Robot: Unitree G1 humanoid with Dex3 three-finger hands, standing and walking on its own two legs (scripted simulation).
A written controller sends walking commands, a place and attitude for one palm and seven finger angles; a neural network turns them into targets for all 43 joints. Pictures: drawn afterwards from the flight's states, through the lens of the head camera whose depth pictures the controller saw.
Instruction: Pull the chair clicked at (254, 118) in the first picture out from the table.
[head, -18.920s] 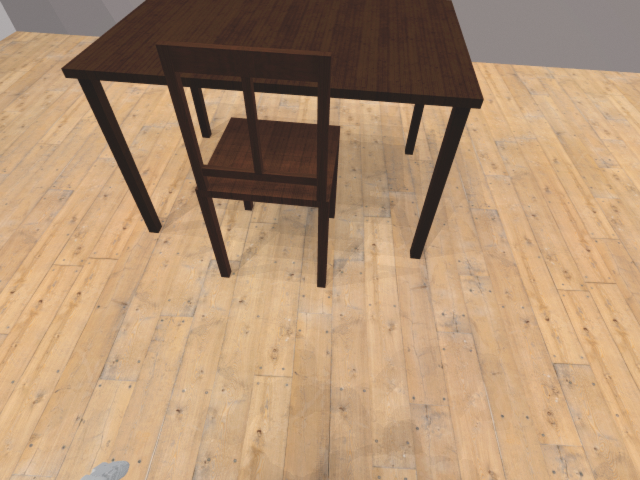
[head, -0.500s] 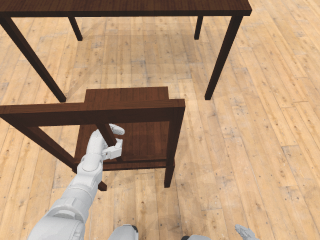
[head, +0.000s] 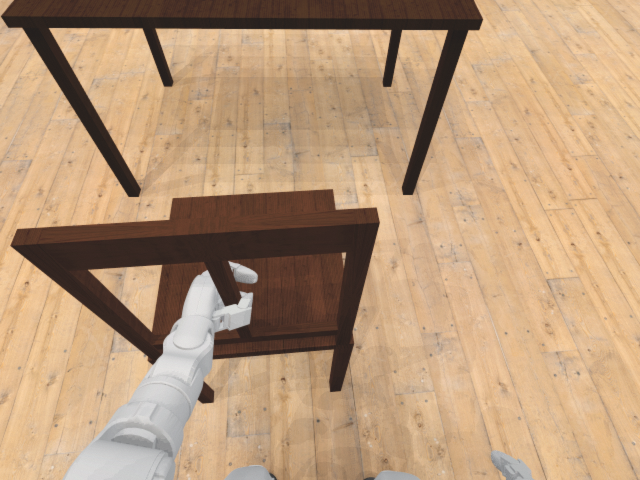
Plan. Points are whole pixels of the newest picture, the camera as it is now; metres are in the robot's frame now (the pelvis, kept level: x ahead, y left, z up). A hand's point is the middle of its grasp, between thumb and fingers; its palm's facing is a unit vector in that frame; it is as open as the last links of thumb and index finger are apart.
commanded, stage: stop walking, hand still on the chair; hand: left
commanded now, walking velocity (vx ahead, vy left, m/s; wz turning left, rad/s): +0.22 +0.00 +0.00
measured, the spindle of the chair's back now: (233, 301) +0.36 +0.15 -0.09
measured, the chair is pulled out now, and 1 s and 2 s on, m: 0.59 0.69 0.69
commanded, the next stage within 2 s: open the thumb and straighten the fingers in 0.82 s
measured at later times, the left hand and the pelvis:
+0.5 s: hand (241, 379) +0.24 +0.11 -0.07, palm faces -0.06 -0.98 -0.16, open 5.5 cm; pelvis -0.01 +0.01 +0.00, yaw -1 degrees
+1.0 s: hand (241, 378) +0.24 +0.12 -0.07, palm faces -0.06 -0.99 -0.14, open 5.6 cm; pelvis +0.00 +0.00 +0.00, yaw +0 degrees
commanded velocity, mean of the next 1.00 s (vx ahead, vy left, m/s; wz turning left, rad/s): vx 0.04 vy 0.03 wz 0.00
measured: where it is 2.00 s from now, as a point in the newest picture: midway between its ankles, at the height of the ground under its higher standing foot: outside the picture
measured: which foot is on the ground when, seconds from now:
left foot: down 0.00-1.00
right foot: up 0.00-0.00, down 0.02-1.00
